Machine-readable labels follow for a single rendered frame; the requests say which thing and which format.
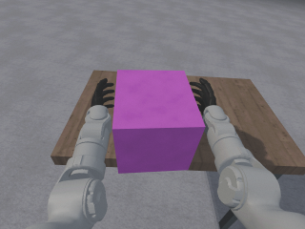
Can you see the robot right upper arm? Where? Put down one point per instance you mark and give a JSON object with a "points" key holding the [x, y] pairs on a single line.
{"points": [[253, 195]]}

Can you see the right robot hand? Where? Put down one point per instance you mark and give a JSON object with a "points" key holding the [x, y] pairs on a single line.
{"points": [[207, 94]]}

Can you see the left robot hand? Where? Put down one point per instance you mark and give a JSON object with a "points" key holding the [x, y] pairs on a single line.
{"points": [[97, 98]]}

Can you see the robot left upper arm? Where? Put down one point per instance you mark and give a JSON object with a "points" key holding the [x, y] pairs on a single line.
{"points": [[75, 204]]}

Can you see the table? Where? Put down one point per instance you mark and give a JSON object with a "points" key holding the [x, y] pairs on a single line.
{"points": [[257, 126]]}

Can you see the robot right forearm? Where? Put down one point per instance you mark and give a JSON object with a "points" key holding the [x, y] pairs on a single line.
{"points": [[224, 141]]}

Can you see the robot left forearm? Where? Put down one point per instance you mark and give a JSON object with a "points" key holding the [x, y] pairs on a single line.
{"points": [[88, 158]]}

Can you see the carton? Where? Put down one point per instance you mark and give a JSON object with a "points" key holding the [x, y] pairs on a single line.
{"points": [[156, 124]]}

